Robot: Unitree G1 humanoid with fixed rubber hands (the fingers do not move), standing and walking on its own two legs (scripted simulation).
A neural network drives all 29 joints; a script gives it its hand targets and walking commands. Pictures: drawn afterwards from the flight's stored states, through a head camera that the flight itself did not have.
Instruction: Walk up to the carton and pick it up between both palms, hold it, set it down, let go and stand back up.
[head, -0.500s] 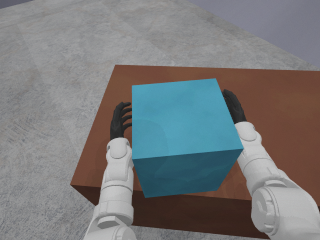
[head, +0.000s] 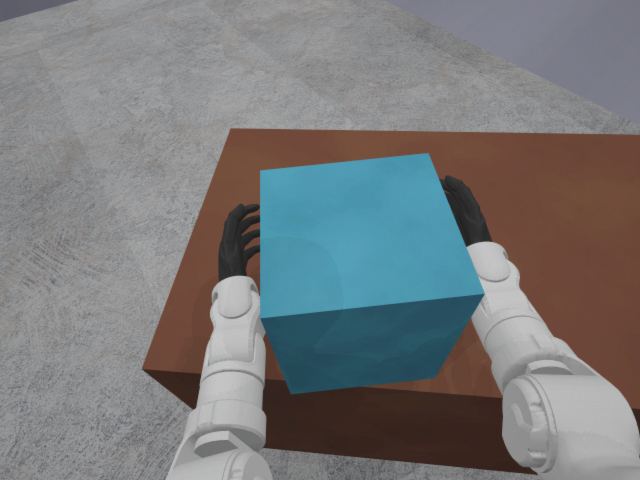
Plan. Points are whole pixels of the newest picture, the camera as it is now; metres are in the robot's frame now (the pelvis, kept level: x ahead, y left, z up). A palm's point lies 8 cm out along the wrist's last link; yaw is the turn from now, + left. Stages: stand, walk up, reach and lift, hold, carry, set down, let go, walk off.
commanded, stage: reach and lift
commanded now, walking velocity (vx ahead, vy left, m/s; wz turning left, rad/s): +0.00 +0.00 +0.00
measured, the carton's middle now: (354, 282) +0.38 +0.04 +0.01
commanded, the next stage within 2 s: none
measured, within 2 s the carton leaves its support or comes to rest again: leaves its support in 0.84 s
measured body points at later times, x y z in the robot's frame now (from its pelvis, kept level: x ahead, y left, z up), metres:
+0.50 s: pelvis -0.02 +0.00 +0.00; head +0.04 +0.01 +0.44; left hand +0.36 +0.19 +0.06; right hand +0.44 -0.10 +0.08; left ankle +0.01 +0.17 -0.75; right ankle -0.01 -0.08 -0.75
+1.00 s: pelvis -0.02 +0.01 +0.00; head +0.02 +0.02 +0.45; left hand +0.36 +0.20 +0.10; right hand +0.42 -0.10 +0.09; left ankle +0.01 +0.17 -0.75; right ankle -0.01 -0.08 -0.75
